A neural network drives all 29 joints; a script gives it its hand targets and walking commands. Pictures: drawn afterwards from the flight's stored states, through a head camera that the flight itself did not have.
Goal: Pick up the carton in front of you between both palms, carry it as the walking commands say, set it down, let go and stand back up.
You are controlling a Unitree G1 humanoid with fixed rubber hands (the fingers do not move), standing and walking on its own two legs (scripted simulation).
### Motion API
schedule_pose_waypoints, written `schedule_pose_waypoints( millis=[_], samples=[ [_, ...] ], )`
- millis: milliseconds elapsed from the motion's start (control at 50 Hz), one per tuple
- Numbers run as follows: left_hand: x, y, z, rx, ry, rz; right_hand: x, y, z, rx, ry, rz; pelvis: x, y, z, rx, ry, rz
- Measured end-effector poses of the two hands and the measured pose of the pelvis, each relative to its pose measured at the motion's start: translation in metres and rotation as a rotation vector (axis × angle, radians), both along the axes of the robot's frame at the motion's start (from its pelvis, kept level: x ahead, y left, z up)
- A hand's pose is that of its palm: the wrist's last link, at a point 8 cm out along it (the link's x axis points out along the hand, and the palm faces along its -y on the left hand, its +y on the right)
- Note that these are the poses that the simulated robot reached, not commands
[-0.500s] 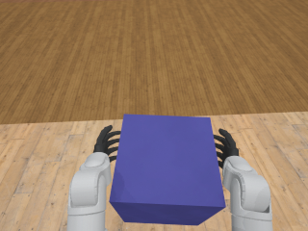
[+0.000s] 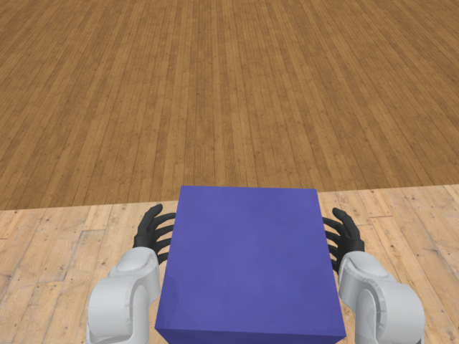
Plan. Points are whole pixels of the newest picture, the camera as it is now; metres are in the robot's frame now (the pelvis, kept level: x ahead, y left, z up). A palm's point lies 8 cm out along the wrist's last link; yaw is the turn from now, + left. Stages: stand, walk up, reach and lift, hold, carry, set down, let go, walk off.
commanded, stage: carry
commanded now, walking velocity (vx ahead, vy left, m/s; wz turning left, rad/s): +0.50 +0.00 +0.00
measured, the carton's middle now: (245, 280) +0.23 +0.00 +0.02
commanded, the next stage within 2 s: none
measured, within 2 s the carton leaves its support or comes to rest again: neither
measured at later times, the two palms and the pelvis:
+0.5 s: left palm (168, 125) +0.56 +0.18 +0.09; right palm (300, 131) +0.53 -0.12 +0.09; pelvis +0.31 +0.04 +0.00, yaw -4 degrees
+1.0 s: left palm (197, 59) +0.85 +0.14 +0.11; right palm (298, 64) +0.84 -0.16 +0.10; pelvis +0.60 +0.00 +0.00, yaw -1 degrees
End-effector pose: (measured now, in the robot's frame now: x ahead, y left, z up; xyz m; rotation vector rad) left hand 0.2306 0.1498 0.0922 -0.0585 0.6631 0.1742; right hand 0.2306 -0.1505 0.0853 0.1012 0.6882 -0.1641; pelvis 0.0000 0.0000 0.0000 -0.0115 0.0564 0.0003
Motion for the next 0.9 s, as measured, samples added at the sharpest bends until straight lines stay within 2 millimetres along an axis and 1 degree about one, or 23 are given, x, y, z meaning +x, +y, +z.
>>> schedule_pose_waypoints(
  millis=[60, 120, 180, 260, 300, 340, 400, 440, 500, 560, 600, 680, 760, 820, 900],
  samples=[
    [0.021, 0.003, 0.008, 0.003, 0.017, 0.044, 0.033, 0.003, 0.006, -0.001, 0.017, 0.044, 0.029, -0.006, 0.013, 0.012, 0.006, 0.004],
    [0.052, 0.004, 0.019, 0.007, 0.000, 0.060, 0.067, 0.004, 0.016, -0.006, -0.002, 0.064, 0.062, -0.008, 0.022, 0.025, 0.012, 0.002],
    [0.090, 0.003, 0.029, 0.007, -0.030, 0.047, 0.101, 0.003, 0.024, -0.013, -0.032, 0.055, 0.097, -0.006, 0.025, 0.030, 0.014, -0.001],
    [0.147, 0.002, 0.035, 0.002, -0.068, 0.010, 0.147, 0.003, 0.031, -0.013, -0.070, 0.023, 0.150, 0.001, 0.023, 0.022, 0.009, -0.006],
    [0.176, 0.005, 0.033, -0.005, -0.079, -0.005, 0.172, 0.005, 0.031, -0.018, -0.081, 0.007, 0.179, 0.006, 0.018, 0.016, 0.006, -0.010],
    [0.207, 0.010, 0.027, -0.015, -0.082, -0.017, 0.200, 0.010, 0.029, -0.027, -0.084, -0.007, 0.210, 0.013, 0.012, 0.009, 0.001, -0.019],
    [0.257, 0.020, 0.010, -0.032, -0.084, -0.036, 0.245, 0.020, 0.018, -0.045, -0.086, -0.025, 0.259, 0.025, -0.005, 0.006, -0.016, -0.042],
    [0.289, 0.025, -0.002, -0.046, -0.056, -0.046, 0.273, 0.025, 0.009, -0.061, -0.057, -0.033, 0.284, 0.033, -0.009, 0.024, -0.015, -0.053],
    [0.327, 0.027, -0.006, -0.039, 0.011, -0.074, 0.302, 0.028, 0.003, -0.053, 0.011, -0.061, 0.314, 0.042, 0.001, 0.012, -0.006, -0.076],
    [0.362, 0.027, 0.001, -0.038, 0.031, -0.100, 0.327, 0.028, 0.009, -0.048, 0.031, -0.091, 0.347, 0.047, 0.014, -0.001, 0.004, -0.084],
    [0.386, 0.026, 0.008, -0.039, 0.019, -0.111, 0.349, 0.028, 0.016, -0.049, 0.019, -0.102, 0.370, 0.049, 0.020, -0.010, 0.008, -0.083],
    [0.433, 0.026, 0.021, -0.039, -0.023, -0.105, 0.399, 0.028, 0.031, -0.052, -0.022, -0.096, 0.419, 0.047, 0.026, -0.021, 0.013, -0.076],
    [0.479, 0.024, 0.027, -0.045, -0.060, -0.081, 0.455, 0.025, 0.037, -0.054, -0.059, -0.066, 0.470, 0.038, 0.024, -0.020, 0.006, -0.069],
    [0.516, 0.018, 0.027, -0.040, -0.077, -0.060, 0.497, 0.019, 0.035, -0.050, -0.076, -0.045, 0.510, 0.027, 0.018, -0.011, -0.005, -0.066],
    [0.569, 0.001, 0.019, -0.021, -0.103, -0.043, 0.555, 0.002, 0.020, -0.032, -0.102, -0.027, 0.566, 0.009, -0.002, 0.007, -0.032, -0.042]
  ],
)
